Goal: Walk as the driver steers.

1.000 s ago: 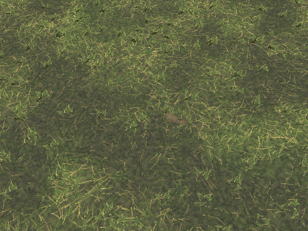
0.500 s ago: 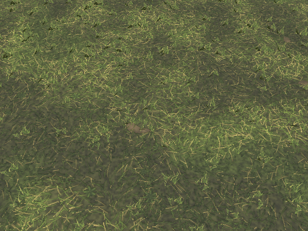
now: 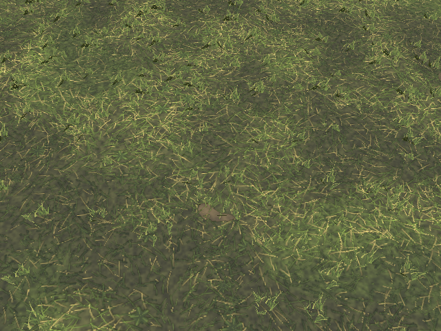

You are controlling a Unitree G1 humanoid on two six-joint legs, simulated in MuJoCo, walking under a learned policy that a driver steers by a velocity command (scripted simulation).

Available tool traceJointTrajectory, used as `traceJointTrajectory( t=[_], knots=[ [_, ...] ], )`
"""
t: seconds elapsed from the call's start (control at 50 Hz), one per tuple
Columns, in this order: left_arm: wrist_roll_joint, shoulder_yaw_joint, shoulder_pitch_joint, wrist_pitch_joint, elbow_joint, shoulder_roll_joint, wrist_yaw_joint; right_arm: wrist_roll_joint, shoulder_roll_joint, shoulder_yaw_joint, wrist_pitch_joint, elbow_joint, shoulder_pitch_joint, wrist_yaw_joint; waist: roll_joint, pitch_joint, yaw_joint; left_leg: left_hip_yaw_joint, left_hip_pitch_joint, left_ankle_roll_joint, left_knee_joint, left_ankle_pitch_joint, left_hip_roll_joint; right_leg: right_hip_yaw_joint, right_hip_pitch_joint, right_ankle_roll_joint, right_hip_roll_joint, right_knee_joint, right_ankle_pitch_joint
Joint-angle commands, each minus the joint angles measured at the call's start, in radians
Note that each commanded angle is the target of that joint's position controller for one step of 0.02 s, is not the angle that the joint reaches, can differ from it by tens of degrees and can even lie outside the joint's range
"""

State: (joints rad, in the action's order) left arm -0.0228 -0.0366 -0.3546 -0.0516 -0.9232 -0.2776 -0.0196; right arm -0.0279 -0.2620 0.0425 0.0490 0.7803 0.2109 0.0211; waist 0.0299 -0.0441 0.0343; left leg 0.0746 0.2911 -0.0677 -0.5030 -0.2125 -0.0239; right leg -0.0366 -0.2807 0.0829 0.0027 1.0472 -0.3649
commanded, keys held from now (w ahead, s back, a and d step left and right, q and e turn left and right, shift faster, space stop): w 1.00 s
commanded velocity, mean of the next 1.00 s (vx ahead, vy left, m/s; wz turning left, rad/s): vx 0.49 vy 0.00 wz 0.00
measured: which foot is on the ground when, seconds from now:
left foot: down 0.00-0.42, up 0.44-0.94, down 0.96-1.00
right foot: up 0.00-0.38, down 0.40-0.96, up 0.98-1.00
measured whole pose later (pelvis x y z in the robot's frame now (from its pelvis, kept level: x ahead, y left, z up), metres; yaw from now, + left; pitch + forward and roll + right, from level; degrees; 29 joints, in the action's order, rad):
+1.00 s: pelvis +0.56 +0.01 -0.01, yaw +0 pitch +0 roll -1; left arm -0.01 -0.03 -0.43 -0.07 -1.07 -0.21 0.01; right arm -0.05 -0.22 0.03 0.07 0.84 0.03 0.01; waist 0.00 -0.07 0.05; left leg 0.10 0.44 -0.10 -0.56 -0.10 0.00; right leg 0.05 0.00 0.06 0.04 0.64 -0.48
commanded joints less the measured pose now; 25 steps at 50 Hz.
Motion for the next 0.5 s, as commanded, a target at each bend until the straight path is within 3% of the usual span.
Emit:
traceJointTrajectory(
  t=[0.02, 0.06, 0.18, 0.22, 0.28, 0.34, 0.38, 0.4, 0.42, 0.44, 0.46, 0.48, 0.5],
  knots=[
    [-0.014, -0.012, -0.010, -0.002, 0.047, -0.068, -0.015, 0.009, -0.096, 0.020, 0.024, -0.007, 0.072, -0.003, -0.119, -0.001, -0.018, -0.338, -0.171, -0.107, 0.362, -0.073, 0.245, -0.006, -0.261, 0.000, -0.088, 0.054, 0.102],
    [-0.015, -0.009, 0.014, 0.008, 0.051, -0.055, -0.022, 0.015, -0.100, 0.021, 0.040, 0.023, 0.115, -0.004, -0.111, -0.002, -0.013, -0.278, -0.169, -0.125, 0.379, 0.064, 0.234, 0.016, -0.277, -0.018, -0.093, 0.038, 0.138],
    [-0.016, 0.003, 0.267, 0.013, 0.130, -0.027, -0.031, 0.022, -0.083, 0.013, 0.046, 0.096, 0.215, -0.005, -0.084, -0.061, -0.050, -0.155, -0.223, -0.137, 0.412, 0.249, 0.195, 0.072, -0.414, -0.068, -0.104, -0.204, 0.313],
    [-0.012, 0.012, 0.338, 0.009, 0.152, -0.011, -0.033, 0.021, -0.088, 0.013, 0.049, 0.115, 0.239, -0.008, -0.090, -0.064, -0.066, -0.124, -0.225, -0.129, 0.403, 0.320, 0.188, 0.094, -0.369, -0.067, -0.085, -0.319, 0.370],
    [-0.008, 0.014, 0.404, 0.007, 0.175, -0.018, -0.030, 0.018, -0.100, 0.014, 0.048, 0.144, 0.274, -0.015, -0.091, -0.070, -0.078, -0.116, -0.282, -0.122, 0.387, 0.401, 0.214, 0.108, -0.320, -0.044, -0.061, -0.428, 0.389],
    [-0.009, 0.007, 0.391, 0.000, 0.179, -0.036, -0.021, 0.011, -0.112, 0.016, 0.041, 0.165, 0.267, -0.025, -0.092, -0.058, -0.055, -0.111, -0.378, -0.108, 0.308, 0.594, 0.246, 0.113, -0.265, 0.000, -0.031, -0.487, 0.305],
    [-0.010, -0.010, 0.239, -0.009, 0.132, -0.065, -0.007, 0.003, -0.131, 0.020, 0.033, 0.172, 0.245, -0.029, -0.108, 0.032, 0.013, -0.088, -0.407, -0.081, 0.102, 0.857, 0.233, 0.133, -0.078, 0.038, 0.031, -0.527, 0.217],
    [-0.017, -0.023, 0.072, -0.019, 0.077, -0.088, 0.003, 0.005, -0.130, 0.018, 0.027, 0.173, 0.239, -0.029, -0.085, 0.124, 0.081, -0.054, -0.346, -0.062, -0.099, 0.833, 0.196, 0.134, 0.130, 0.067, 0.039, -0.580, 0.241],
    [-0.042, -0.045, -0.101, -0.025, 0.044, -0.161, 0.017, 0.013, -0.097, 0.006, 0.028, 0.146, 0.248, -0.027, -0.002, 0.250, 0.132, -0.023, -0.148, -0.048, -0.394, 0.517, 0.151, -0.081, 0.390, 0.117, -0.162, -0.589, 0.129],
    [-0.048, -0.069, -0.125, -0.019, 0.038, -0.249, 0.020, 0.045, 0.014, -0.013, 0.028, 0.131, 0.373, -0.015, 0.239, 0.356, 0.057, -0.007, 0.226, -0.003, -0.759, -0.256, -0.050, -0.601, 0.631, 0.256, -0.439, -0.696, 0.049],
    [-0.002, -0.062, -0.055, -0.010, 0.043, -0.194, 0.011, 0.020, -0.099, 0.015, 0.025, 0.142, 0.298, -0.025, 0.082, 0.300, 0.060, -0.148, 0.313, -0.024, -0.829, -0.274, -0.019, -0.649, 0.558, 0.235, -0.393, -0.764, 0.022],
    [0.008, -0.047, 0.042, -0.011, 0.054, -0.137, 0.011, 0.022, -0.101, 0.019, 0.031, 0.117, 0.214, -0.022, 0.045, 0.150, 0.023, -0.148, 0.341, -0.031, -0.804, -0.176, 0.032, -0.462, 0.417, 0.204, -0.358, -0.776, 0.067],
    [0.003, -0.035, 0.086, -0.020, 0.055, -0.084, 0.007, 0.021, -0.082, 0.013, 0.037, 0.111, 0.172, -0.018, 0.001, 0.084, 0.004, -0.140, 0.311, -0.030, -0.749, -0.114, 0.067, -0.354, 0.301, 0.180, -0.314, -0.810, 0.192]
  ],
)
Keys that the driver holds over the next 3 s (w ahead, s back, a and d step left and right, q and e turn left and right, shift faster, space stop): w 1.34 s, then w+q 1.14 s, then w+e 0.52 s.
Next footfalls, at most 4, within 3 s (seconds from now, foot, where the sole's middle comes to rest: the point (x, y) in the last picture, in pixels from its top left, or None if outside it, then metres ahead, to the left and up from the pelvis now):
0.40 right None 0.40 -0.10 -0.77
0.96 left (202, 261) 0.70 0.08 -0.77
1.52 right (254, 189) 1.01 -0.09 -0.77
2.06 left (192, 143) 1.23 0.16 -0.77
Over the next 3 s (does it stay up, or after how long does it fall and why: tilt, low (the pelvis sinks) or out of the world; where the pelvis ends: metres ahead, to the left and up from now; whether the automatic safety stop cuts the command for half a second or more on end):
stays up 1.57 0.27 0.01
